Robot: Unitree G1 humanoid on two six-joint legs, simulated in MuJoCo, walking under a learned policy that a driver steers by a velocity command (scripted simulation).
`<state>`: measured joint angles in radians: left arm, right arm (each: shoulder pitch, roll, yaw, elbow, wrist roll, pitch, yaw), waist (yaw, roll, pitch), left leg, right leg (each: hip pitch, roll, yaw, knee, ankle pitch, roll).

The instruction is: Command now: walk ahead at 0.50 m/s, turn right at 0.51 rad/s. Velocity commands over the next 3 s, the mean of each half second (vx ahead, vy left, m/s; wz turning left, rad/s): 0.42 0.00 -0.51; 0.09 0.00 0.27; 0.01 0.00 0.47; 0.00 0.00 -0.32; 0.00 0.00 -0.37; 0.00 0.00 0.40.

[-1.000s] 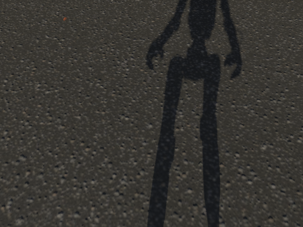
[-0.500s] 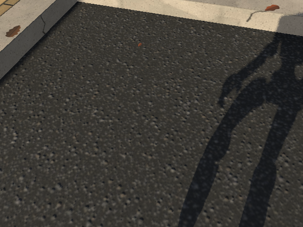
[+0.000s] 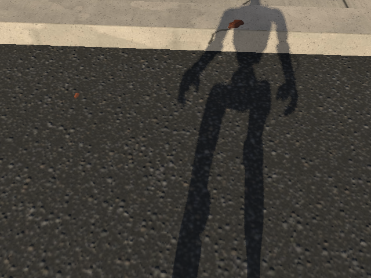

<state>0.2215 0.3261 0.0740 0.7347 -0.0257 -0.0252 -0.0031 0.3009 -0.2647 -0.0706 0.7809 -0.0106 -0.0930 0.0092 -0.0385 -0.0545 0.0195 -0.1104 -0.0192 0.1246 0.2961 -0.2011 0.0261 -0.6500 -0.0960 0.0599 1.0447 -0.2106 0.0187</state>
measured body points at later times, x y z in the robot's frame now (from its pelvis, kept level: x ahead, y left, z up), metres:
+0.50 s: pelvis +0.24 -0.09 +0.00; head +0.29 -0.12 +0.44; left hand +0.43 +0.15 -0.10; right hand +0.33 -0.40 -0.11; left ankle +0.37 +0.07 -0.67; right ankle +0.25 -0.15 -0.74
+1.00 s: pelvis +0.36 -0.09 -0.01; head +0.41 -0.09 +0.44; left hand +0.55 +0.16 -0.12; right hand +0.47 -0.39 -0.10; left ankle +0.45 +0.00 -0.75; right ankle +0.36 -0.24 -0.71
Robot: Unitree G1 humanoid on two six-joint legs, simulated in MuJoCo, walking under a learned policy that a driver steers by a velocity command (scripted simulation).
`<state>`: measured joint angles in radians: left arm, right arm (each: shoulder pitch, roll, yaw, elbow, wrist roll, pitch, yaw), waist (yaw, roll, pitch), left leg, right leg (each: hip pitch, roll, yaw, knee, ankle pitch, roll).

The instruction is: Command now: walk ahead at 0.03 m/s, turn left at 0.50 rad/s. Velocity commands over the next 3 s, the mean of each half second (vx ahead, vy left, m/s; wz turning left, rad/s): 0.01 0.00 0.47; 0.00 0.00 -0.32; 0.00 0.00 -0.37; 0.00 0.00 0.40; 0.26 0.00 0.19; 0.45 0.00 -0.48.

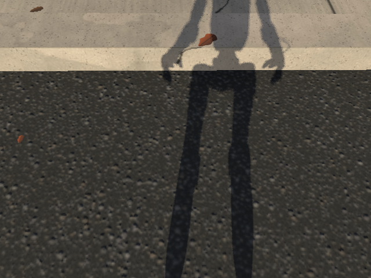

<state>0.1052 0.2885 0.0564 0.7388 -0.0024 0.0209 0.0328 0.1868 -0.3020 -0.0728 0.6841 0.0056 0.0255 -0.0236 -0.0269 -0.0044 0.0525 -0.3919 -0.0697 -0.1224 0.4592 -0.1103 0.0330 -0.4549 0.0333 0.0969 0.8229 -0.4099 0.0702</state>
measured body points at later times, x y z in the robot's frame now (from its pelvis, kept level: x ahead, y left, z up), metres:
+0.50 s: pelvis +0.01 -0.02 +0.00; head +0.04 -0.02 +0.45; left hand +0.05 +0.28 -0.11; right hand +0.25 -0.23 -0.09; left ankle -0.03 +0.11 -0.72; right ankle +0.04 -0.15 -0.74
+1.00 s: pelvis +0.01 -0.05 -0.01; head +0.05 -0.08 +0.44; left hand +0.12 +0.25 -0.09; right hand +0.18 -0.33 -0.13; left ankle -0.05 +0.10 -0.68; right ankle +0.02 -0.13 -0.74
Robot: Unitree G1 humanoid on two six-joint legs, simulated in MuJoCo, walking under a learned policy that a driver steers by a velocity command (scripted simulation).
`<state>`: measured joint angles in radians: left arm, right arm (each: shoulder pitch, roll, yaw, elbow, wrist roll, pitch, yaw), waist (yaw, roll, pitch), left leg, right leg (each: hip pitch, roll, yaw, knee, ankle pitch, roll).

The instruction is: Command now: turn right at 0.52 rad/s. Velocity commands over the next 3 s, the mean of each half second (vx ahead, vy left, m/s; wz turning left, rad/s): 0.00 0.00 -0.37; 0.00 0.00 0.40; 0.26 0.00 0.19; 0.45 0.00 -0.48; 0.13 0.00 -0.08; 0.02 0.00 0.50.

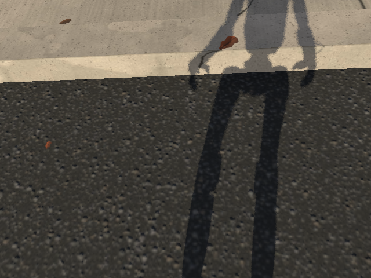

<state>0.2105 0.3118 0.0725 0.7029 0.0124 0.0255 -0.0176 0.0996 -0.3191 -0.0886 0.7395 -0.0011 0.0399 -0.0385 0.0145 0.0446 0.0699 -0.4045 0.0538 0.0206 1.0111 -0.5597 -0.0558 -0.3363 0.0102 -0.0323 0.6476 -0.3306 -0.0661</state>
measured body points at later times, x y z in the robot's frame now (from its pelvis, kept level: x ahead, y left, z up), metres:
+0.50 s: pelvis +0.02 +0.01 +0.01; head +0.04 +0.00 +0.46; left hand +0.24 +0.22 -0.08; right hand +0.09 -0.29 -0.10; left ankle +0.06 +0.15 -0.73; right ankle +0.01 -0.08 -0.73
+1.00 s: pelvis +0.03 +0.05 +0.01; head +0.07 +0.06 +0.46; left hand +0.13 +0.35 -0.10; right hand +0.23 -0.21 -0.08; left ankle +0.02 +0.17 -0.71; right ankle +0.01 -0.08 -0.73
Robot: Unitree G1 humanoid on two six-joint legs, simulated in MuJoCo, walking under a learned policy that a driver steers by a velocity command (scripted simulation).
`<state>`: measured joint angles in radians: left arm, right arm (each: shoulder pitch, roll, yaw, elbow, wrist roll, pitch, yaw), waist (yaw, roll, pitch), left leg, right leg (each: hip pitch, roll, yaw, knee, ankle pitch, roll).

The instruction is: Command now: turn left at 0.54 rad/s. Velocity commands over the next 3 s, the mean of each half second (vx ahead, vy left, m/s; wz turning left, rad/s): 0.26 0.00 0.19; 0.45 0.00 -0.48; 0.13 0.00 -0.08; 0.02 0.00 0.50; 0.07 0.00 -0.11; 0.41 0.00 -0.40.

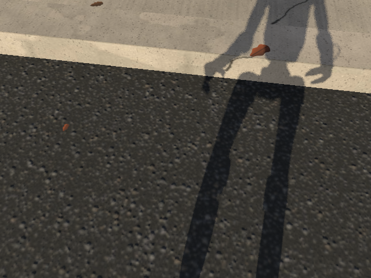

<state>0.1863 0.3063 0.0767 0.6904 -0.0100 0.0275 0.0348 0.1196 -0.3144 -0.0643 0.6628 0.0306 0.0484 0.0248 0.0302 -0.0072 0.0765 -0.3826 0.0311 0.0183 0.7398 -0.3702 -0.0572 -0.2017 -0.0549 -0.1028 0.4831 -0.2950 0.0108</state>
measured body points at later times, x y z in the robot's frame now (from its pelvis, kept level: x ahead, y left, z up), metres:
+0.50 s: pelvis +0.11 +0.03 +0.01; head +0.13 +0.04 +0.46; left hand +0.28 +0.30 -0.09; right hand +0.20 -0.26 -0.10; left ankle +0.01 +0.12 -0.74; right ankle +0.25 -0.11 -0.70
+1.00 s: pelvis +0.39 -0.03 +0.00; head +0.43 -0.05 +0.45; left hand +0.49 +0.25 -0.10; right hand +0.56 -0.31 -0.07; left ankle +0.61 +0.09 -0.69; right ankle +0.28 -0.11 -0.74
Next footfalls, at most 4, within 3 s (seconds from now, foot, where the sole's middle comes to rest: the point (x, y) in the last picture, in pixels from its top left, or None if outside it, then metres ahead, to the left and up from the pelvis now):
0.04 left None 0.05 0.12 -0.77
0.62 right None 0.32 -0.11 -0.77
1.08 left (186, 216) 0.66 0.04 -0.77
1.42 right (243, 246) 0.55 -0.17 -0.77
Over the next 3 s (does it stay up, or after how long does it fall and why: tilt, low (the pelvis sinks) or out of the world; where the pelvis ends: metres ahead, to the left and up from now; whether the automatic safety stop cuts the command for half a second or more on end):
stays up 0.74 -0.16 0.01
